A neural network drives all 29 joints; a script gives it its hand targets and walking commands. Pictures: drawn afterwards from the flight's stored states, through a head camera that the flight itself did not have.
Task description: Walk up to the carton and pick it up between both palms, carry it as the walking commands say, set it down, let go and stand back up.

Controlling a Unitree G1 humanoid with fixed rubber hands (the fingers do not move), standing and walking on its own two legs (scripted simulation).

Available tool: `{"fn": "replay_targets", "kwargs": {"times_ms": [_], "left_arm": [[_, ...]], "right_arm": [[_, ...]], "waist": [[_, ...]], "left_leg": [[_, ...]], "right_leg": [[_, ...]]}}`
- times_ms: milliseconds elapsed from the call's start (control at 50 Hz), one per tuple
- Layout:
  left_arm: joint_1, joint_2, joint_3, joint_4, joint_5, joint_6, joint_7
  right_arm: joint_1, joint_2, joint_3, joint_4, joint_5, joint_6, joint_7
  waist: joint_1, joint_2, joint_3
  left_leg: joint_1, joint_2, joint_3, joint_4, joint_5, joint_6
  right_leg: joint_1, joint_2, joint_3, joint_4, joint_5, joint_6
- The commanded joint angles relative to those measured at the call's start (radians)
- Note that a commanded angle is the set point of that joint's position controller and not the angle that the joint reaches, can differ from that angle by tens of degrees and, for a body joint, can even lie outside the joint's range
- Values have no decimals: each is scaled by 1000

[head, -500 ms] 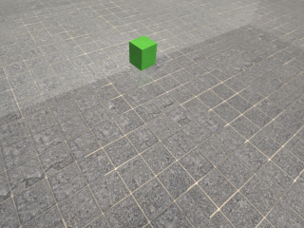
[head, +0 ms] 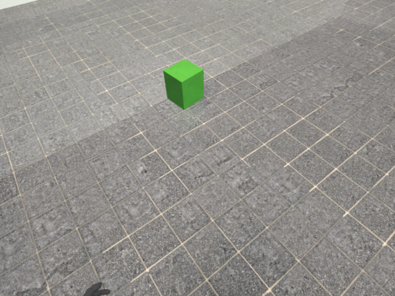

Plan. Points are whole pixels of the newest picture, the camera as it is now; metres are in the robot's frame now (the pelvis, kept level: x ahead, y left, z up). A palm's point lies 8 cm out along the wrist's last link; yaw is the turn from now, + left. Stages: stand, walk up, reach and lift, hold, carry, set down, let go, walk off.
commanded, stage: walk up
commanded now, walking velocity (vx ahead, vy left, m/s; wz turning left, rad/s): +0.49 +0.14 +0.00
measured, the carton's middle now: (184, 84) +1.59 +0.11 -0.64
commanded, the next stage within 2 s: none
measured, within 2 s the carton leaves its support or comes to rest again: neither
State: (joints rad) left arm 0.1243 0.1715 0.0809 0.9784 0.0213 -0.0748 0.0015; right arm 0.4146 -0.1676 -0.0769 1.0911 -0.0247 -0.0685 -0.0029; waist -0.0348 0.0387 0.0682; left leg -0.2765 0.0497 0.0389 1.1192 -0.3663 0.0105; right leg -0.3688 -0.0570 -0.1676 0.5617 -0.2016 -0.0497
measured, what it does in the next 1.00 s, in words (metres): walks ahead: left foot, then right foot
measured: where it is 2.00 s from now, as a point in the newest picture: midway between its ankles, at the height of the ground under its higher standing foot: (184, 155)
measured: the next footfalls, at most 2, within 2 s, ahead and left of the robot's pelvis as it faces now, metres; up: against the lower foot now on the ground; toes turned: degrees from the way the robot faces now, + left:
left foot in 0.44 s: +0.37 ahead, +0.20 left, +0.00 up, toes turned +8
right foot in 1.00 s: +0.66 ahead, -0.05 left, +0.00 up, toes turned -9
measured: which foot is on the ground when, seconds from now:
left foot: up 0.00-0.42, down 0.44-1.00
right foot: down 0.00-0.44, up 0.46-0.98, down 1.00-1.00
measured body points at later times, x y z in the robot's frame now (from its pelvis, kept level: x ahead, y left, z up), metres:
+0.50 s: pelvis +0.25 +0.09 -0.01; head +0.29 +0.10 +0.44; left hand +0.16 +0.32 -0.15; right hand +0.40 -0.14 -0.14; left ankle +0.33 +0.19 -0.73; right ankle +0.09 -0.07 -0.67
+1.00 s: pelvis +0.51 +0.06 -0.01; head +0.55 +0.05 +0.44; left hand +0.71 +0.27 -0.13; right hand +0.38 -0.14 -0.15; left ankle +0.34 +0.19 -0.72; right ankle +0.62 -0.04 -0.74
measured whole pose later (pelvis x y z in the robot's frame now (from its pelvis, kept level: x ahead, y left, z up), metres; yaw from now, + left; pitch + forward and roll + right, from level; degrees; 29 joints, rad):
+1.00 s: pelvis +0.51 +0.06 -0.01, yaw +0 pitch +1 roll +1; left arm 0.02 0.16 0.06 0.90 0.03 -0.06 -0.03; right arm 0.53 -0.13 -0.05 1.12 -0.02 -0.08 -0.01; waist -0.08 0.00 0.05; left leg 0.06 0.07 0.14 0.45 -0.47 -0.04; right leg -0.45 -0.06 -0.15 0.53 -0.12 -0.03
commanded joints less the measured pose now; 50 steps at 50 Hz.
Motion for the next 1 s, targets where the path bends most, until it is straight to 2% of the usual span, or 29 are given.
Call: {"fn": "replay_targets", "kwargs": {"times_ms": [0, 60, 100, 220, 280, 320, 360, 380, 400, 420, 440, 460, 480, 500, 520, 540, 560, 600, 720, 780, 840, 880, 900, 920, 940, 960, 980], "left_arm": [[193, 59, 12, 40, -1, -10, 9], [262, 76, 7, 58, 0, -25, 11], [297, 98, 6, 63, 0, -30, 10], [396, 110, -3, 83, 2, -30, 19], [425, 126, 2, 95, 2, -30, 19], [431, 135, 8, 103, 2, -26, 19], [419, 146, 15, 107, 4, -19, 19], [404, 150, 17, 107, 3, -16, 20], [396, 143, 14, 106, 1, -13, 17], [402, 115, 4, 98, 2, -12, 11], [411, 16, -23, 31, -16, -13, 2], [372, 50, -6, 8, -19, -20, 0], [310, 97, 11, 9, -16, -15, 1], [282, 73, 6, 22, -19, -17, -5], [287, 39, 4, 38, -14, -12, -6], [299, 28, 8, 40, 2, 1, -7], [309, 18, 9, 40, 7, 16, -11], [264, 29, 13, 17, 8, 42, -19], [19, 49, 8, -68, 4, 68, -43], [-93, 38, -4, -105, -4, 57, -53], [-166, 40, -10, -132, -11, 48, -53], [-178, 46, -9, -139, -9, 42, -44], [-170, 51, -7, -139, -7, 37, -38], [-132, 60, -1, -130, -2, 29, -31], [-31, 73, 7, -100, 4, 18, -24], [140, 101, 21, -46, 15, 1, -14], [328, 193, 47, -14, 43, -11, 1]], "right_arm": [[16, -14, -14, -50, -19, -1, 13], [-8, -2, -12, -59, -20, 32, 27], [-71, -3, -7, -87, -23, 53, 35], [-304, -24, 3, -176, -2, 60, 63], [-391, -36, 5, -212, 10, 52, 67], [-421, -50, 1, -233, 8, 47, 64], [-400, -63, -6, -238, 0, 39, 56], [-336, -74, -13, -221, -6, 31, 50], [-204, -91, -25, -175, -12, 18, 40], [-23, -147, -46, -120, -25, 1, 26], [103, -279, -69, -107, -28, -12, 12], [124, -306, -79, -92, -6, -1, 8], [6, -261, -65, -101, -2, -2, 9], [-56, -179, -44, -116, -2, -14, 15], [-104, -138, -32, -124, -9, -23, 20], [-119, -95, -18, -118, -6, -28, 18], [-112, -75, -9, -111, -7, -32, 17], [-59, -77, -4, -91, -1, -44, 12], [64, -99, 8, -65, 10, -49, -1], [98, -93, 13, -53, 11, -45, -7], [142, -97, 13, -27, 11, -37, -7], [164, -102, 9, -6, 8, -28, -4], [163, -108, 5, 4, 5, -22, -5], [151, -117, 1, 10, 3, -17, -6], [130, -126, -2, 11, 3, -13, -9], [110, -127, 0, 7, 8, -11, -10], [108, -117, 0, -20, 15, -10, -15]], "waist": [[47, -139, -63], [26, -150, -40], [26, -157, -9], [82, -164, 74], [114, -196, 76], [118, -220, 77], [98, -229, 69], [63, -212, 43], [2, -144, -28], [-68, -51, -144], [-104, 254, -269], [-114, 313, -351], [-57, 144, -226], [-34, 12, -133], [2, -23, -95], [29, 11, -70], [42, 48, -67], [45, 83, -46], [7, 65, 37], [-18, 83, 60], [-40, 123, 62], [-43, 136, 69], [-35, 135, 70], [-10, 127, 56], [45, 103, 4], [126, 54, -101], [207, -80, -243]], "left_leg": [[-275, 94, -58, 101, 137, 10], [-275, 84, -26, 52, 185, -2], [-321, 94, -13, -3, 223, -17], [-359, 90, 37, -349, 354, -57], [-298, 66, 72, -492, 356, -52], [-242, 59, 78, -547, 310, -38], [-164, 44, 85, -583, 219, -17], [-77, 25, 92, -604, 181, -7], [86, -3, 116, -653, 179, 9], [321, 29, 81, -656, 117, 37], [580, 334, -332, -773, -69, 115], [558, 403, -623, -947, -83, 169], [461, 393, -527, -926, -104, 150], [324, 361, -433, -905, 60, 131], [224, 318, -340, -902, 207, 104], [158, 276, -258, -899, 316, 87], [134, 254, -205, -902, 358, 75], [130, 235, -153, -925, 393, 75], [203, 244, -104, -999, 363, 102], [218, 210, -42, -1009, 345, 99], [230, 180, 10, -994, 352, 103], [261, 190, 13, -958, 408, 108], [280, 200, 9, -927, 463, 107], [294, 205, 12, -865, 578, 99], [292, 192, 32, -739, 702, 83], [214, 146, 80, -534, 701, 58], [-2, 94, 113, -227, 378, 30]], "right_leg": [[250, -276, 341, -338, 112, -49], [211, -248, 255, -341, 253, -32], [191, -247, 224, -361, 257, -32], [232, -240, 169, -434, 160, -44], [276, -239, 131, -434, 121, -38], [295, -249, 117, -419, 109, -31], [305, -264, 108, -365, 146, -23], [300, -259, 95, -281, 230, -13], [272, -220, 45, -92, 329, 1], [153, -165, 9, 160, 279, 19], [-161, -56, -19, 544, -155, 64], [-253, 0, 111, 719, -321, 52], [-316, -73, 158, 791, -241, 31], [-294, -102, 169, 769, -135, 25], [-241, -125, 174, 721, -74, 29], [-202, -134, 172, 681, -54, 35], [-174, -131, 169, 654, -39, 40], [-187, -117, 152, 605, -4, 50], [-348, -107, 118, 385, 143, 92], [-316, -79, 79, 198, 199, 99], [-212, -38, 32, 69, 179, 89], [-168, -23, 17, 33, 109, 67], [-147, -18, 15, 15, 68, 52], [-98, -3, 10, -4, 28, 35], [21, 21, 2, -40, 25, 18], [254, 33, -14, -71, 51, -2], [524, -199, 246, -99, -60, -33]]}}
